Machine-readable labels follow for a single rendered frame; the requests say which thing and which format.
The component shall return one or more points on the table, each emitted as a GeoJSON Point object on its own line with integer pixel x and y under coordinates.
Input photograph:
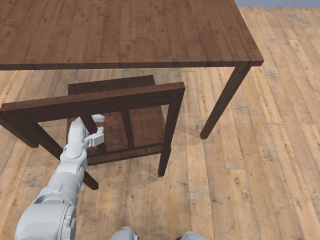
{"type": "Point", "coordinates": [126, 34]}

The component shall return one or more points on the robot left forearm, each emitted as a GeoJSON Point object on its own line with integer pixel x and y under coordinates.
{"type": "Point", "coordinates": [66, 182]}

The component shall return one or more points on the left robot thigh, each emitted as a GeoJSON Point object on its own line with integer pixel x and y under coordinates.
{"type": "Point", "coordinates": [124, 235]}

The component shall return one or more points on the chair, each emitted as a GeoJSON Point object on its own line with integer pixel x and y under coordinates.
{"type": "Point", "coordinates": [134, 124]}

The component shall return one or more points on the robot left upper arm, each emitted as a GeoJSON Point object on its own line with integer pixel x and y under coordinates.
{"type": "Point", "coordinates": [48, 221]}

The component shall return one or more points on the robot left hand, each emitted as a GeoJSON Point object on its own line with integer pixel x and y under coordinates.
{"type": "Point", "coordinates": [79, 133]}

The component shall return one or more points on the left robot shin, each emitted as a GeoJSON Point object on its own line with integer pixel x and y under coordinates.
{"type": "Point", "coordinates": [126, 228]}

